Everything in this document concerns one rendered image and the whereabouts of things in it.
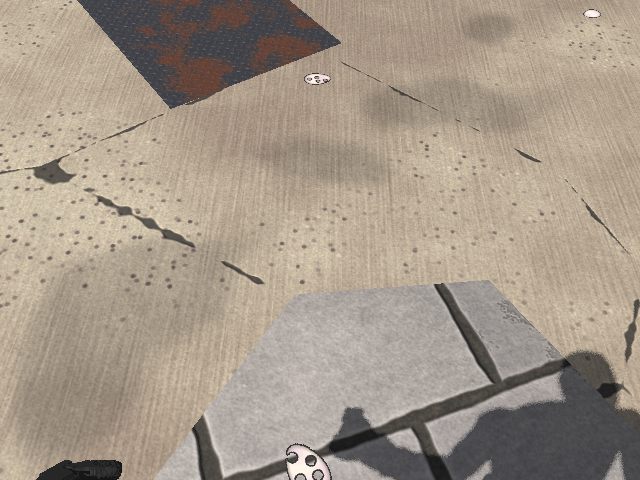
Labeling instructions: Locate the left robot hand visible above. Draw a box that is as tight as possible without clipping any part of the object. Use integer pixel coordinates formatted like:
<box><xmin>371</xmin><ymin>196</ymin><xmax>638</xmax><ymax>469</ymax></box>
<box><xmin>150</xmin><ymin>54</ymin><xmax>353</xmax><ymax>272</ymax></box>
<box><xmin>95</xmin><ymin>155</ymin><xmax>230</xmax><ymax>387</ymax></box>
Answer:
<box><xmin>36</xmin><ymin>460</ymin><xmax>122</xmax><ymax>480</ymax></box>

